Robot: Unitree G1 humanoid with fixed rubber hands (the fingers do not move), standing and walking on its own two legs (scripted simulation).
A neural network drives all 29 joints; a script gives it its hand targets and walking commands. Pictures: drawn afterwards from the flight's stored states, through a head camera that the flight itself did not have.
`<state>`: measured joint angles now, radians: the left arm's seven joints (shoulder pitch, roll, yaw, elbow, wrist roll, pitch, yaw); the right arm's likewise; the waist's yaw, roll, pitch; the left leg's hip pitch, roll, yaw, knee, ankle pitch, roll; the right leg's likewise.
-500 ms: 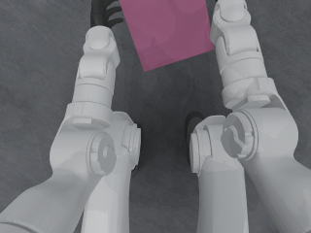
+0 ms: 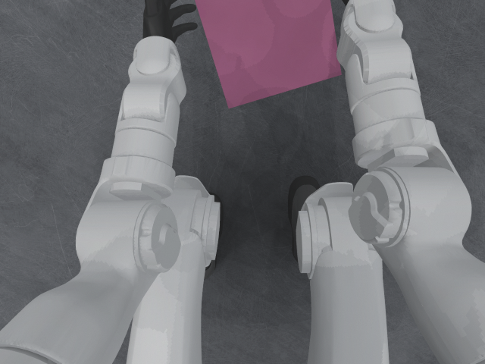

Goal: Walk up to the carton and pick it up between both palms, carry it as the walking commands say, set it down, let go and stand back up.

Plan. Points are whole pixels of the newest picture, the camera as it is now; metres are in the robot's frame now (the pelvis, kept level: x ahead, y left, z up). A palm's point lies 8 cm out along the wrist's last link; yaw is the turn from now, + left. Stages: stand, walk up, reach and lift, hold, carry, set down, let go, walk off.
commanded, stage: set down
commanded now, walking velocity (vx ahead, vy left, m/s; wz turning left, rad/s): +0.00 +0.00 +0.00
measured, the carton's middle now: (266, 38) +0.53 -0.02 -0.26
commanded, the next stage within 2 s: none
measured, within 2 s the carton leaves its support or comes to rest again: rests again in 1.38 s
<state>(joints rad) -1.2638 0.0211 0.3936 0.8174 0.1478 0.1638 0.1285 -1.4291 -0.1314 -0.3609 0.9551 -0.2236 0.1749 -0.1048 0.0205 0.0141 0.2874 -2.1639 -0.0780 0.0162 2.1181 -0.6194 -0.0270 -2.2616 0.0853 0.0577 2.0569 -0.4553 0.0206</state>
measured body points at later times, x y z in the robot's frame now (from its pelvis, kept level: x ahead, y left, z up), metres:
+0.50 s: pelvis +0.01 +0.00 +0.00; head +0.37 -0.02 +0.26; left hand +0.53 +0.11 -0.18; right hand +0.57 -0.14 -0.17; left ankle +0.10 +0.12 -0.36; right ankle +0.14 -0.12 -0.36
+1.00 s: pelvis +0.01 +0.00 +0.00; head +0.38 -0.02 +0.25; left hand +0.54 +0.11 -0.18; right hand +0.57 -0.14 -0.17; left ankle +0.10 +0.12 -0.36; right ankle +0.14 -0.12 -0.36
